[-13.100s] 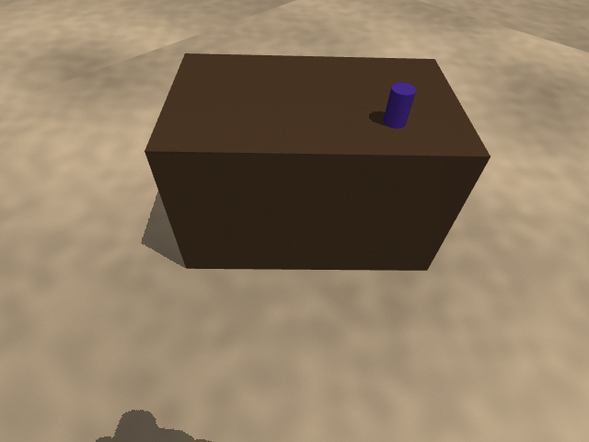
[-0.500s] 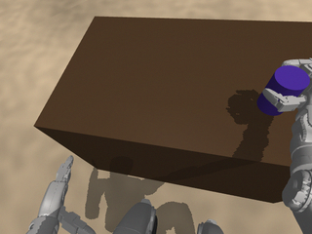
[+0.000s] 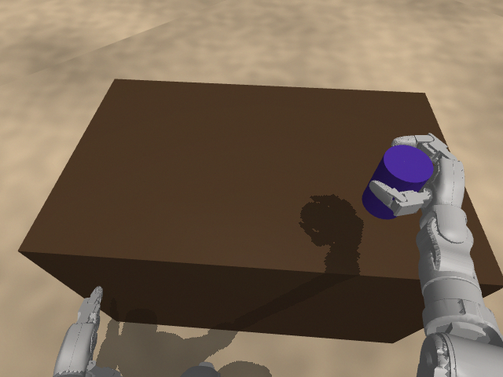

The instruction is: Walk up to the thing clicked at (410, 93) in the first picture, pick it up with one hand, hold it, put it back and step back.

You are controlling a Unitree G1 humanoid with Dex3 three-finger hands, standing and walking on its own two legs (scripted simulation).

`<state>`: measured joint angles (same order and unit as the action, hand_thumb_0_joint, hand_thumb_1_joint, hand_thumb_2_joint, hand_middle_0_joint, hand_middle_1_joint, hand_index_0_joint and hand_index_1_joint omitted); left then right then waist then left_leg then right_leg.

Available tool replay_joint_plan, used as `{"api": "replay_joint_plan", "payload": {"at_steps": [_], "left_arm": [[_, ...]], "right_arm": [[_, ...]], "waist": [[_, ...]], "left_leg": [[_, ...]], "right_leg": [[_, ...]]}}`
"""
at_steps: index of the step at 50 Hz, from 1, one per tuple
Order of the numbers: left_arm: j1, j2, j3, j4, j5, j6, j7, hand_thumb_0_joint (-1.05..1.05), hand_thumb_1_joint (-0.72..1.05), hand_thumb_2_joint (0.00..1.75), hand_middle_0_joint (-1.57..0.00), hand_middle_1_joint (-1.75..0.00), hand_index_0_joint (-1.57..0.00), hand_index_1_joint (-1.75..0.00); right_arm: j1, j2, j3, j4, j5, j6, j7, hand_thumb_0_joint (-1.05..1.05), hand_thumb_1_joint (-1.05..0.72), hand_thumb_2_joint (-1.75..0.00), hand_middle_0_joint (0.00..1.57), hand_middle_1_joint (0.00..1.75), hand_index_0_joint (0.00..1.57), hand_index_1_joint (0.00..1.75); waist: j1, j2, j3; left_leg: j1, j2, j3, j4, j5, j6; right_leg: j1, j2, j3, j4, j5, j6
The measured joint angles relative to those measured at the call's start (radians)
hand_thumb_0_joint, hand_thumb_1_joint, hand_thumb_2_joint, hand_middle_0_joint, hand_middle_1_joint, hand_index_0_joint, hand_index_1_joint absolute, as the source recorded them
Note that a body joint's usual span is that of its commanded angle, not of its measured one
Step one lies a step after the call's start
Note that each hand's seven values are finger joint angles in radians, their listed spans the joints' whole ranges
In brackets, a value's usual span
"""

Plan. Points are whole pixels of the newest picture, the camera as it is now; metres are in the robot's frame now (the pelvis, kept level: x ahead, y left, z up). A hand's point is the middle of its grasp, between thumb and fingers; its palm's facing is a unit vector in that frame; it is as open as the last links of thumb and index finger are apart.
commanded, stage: lift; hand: right
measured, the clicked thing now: (393, 184) +0.43 -0.19 +0.06
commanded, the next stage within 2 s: hold in 0.78 s
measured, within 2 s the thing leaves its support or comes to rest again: neither
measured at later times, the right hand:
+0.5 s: hand (405, 191) +0.37 -0.17 +0.13, palm faces +0.15 +0.99 +0.00, open 10.1 cm
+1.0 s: hand (418, 199) +0.34 -0.17 +0.15, palm faces +0.15 +0.99 +0.00, open 10.1 cm
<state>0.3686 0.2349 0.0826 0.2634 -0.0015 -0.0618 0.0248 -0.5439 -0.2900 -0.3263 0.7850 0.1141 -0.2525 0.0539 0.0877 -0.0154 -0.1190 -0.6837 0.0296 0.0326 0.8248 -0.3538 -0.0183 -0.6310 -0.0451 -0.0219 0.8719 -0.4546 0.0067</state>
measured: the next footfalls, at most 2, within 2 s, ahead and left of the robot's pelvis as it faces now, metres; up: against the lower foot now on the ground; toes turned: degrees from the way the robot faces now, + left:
none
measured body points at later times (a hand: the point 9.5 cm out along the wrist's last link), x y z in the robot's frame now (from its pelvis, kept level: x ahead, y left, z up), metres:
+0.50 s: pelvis +0.00 +0.01 +0.02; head +0.01 +0.01 +0.47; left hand +0.15 +0.27 -0.04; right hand +0.35 -0.22 +0.13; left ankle +0.03 +0.13 -0.70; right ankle -0.02 -0.12 -0.70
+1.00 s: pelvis -0.01 +0.00 +0.04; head -0.01 +0.02 +0.49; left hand +0.15 +0.27 -0.03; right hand +0.32 -0.22 +0.15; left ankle +0.03 +0.13 -0.70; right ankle -0.02 -0.12 -0.70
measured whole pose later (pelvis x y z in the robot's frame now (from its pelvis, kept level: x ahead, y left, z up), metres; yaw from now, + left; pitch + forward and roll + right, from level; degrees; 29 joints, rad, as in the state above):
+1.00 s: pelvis -0.01 +0.00 +0.04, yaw +0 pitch +0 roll +0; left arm 0.27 0.21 0.11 0.53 -0.02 -0.09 0.08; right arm -0.20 -0.19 -0.18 0.25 0.18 -0.01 0.00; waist 0.02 -0.03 -0.02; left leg -0.31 0.03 0.03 0.53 -0.23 -0.02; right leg -0.24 -0.03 -0.04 0.55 -0.31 0.01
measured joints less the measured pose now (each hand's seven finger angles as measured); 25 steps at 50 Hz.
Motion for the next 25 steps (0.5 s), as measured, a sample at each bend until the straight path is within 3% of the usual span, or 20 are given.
{"api": "replay_joint_plan", "payload": {"at_steps": [11, 25], "left_arm": [[-0.027, -0.005, 0.012, 0.084, -0.017, -0.010, 0.025, -0.01, -0.52, 0.04, -0.05, -0.05, -0.05, -0.05], [-0.063, -0.020, 0.006, 0.175, -0.022, -0.010, 0.045, -0.01, -0.52, 0.03, -0.05, -0.05, -0.05, -0.04]], "right_arm": [[0.127, 0.058, 0.070, -0.183, 0.030, 0.080, -0.017, 0.00, 0.46, -1.12, 0.69, 1.06, 0.74, 1.10], [0.242, 0.086, 0.116, -0.357, 0.051, 0.142, -0.042, 0.00, 0.46, -1.13, 0.69, 1.06, 0.74, 1.10]], "waist": [[-0.042, 0.001, 0.033], [-0.059, -0.002, 0.069]], "left_leg": [[0.133, 0.006, -0.005, -0.081, 0.027, 0.001], [0.250, 0.004, -0.007, -0.166, 0.067, 0.005]], "right_leg": [[0.146, 0.010, -0.008, -0.109, 0.043, 0.003], [0.269, 0.011, -0.014, -0.206, 0.090, 0.007]]}}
